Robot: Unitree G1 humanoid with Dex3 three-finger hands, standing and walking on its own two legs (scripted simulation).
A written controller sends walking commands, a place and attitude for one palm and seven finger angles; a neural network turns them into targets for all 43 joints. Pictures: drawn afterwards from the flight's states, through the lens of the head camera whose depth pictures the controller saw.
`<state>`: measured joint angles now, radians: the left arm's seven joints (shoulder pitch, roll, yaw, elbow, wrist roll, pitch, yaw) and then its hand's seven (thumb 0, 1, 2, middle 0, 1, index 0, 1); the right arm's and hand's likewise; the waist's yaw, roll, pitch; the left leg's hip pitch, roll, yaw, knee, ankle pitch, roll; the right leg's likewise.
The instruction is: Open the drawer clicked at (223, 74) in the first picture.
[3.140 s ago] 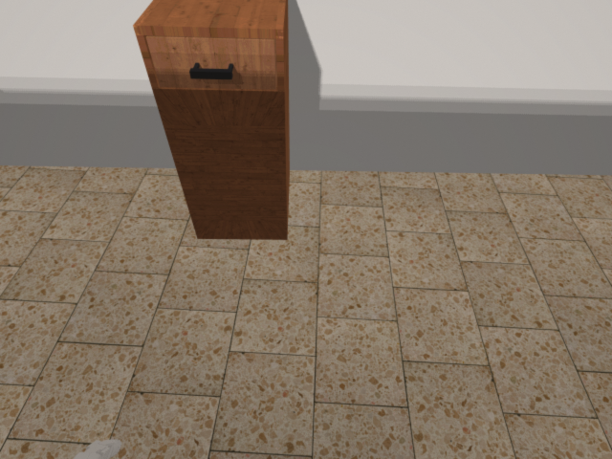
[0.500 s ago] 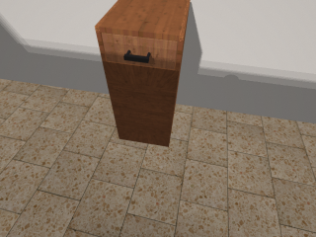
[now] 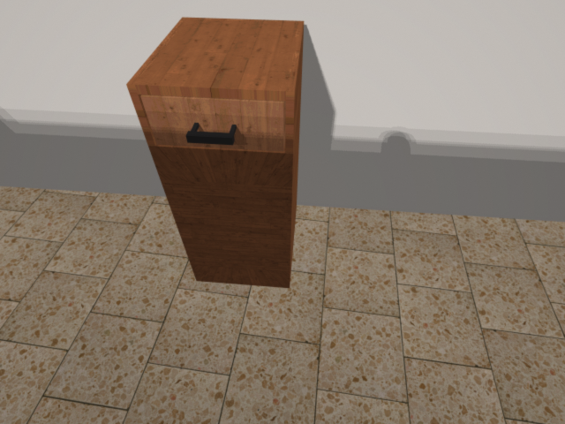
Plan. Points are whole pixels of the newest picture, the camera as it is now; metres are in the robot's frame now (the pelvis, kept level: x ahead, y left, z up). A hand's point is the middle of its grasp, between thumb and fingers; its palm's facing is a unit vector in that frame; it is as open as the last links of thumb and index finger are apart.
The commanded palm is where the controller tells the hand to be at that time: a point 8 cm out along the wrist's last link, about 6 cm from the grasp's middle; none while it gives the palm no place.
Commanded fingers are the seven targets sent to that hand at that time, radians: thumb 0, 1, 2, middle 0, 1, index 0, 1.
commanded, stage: take the last steps up to it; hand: left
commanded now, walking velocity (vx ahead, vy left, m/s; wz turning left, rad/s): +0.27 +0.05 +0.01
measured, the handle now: (212, 132) +0.74 +0.23 +0.00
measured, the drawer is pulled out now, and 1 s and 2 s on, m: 0.00 0.00 0.00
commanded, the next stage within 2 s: come to a stop and stand still in 0.34 s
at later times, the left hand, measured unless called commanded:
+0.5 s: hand (158, 394) +0.20 +0.24 -0.17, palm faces +0.01 -0.98 -0.20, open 7.3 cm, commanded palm none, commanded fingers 0.00 0.90 0.90 -0.20 -0.30 -0.20 -0.30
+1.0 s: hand (154, 376) +0.23 +0.26 -0.18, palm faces +0.04 -0.98 -0.19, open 7.4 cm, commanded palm none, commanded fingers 0.00 0.90 0.90 -0.20 -0.30 -0.20 -0.30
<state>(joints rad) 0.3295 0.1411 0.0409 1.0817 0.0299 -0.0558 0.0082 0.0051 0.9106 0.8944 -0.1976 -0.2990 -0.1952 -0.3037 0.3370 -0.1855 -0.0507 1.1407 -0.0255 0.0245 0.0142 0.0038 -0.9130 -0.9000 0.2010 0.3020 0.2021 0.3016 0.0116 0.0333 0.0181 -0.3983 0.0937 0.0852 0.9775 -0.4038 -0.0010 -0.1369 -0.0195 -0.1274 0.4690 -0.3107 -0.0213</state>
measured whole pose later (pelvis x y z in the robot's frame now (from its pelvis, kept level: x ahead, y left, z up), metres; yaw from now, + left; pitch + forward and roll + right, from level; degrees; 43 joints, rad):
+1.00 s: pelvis +0.16 +0.07 +0.00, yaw +0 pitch -1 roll +0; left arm 0.15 0.19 0.06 1.01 0.02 0.06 0.03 0.01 0.91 0.89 -0.20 -0.30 -0.20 -0.30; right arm 0.21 -0.17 -0.04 1.02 -0.02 0.03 -0.02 0.00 -0.91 -0.90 0.20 0.30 0.20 0.30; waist 0.00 -0.05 0.07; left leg -0.23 0.02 0.07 0.55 -0.31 0.02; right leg -0.39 -0.05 -0.05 0.70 -0.36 0.00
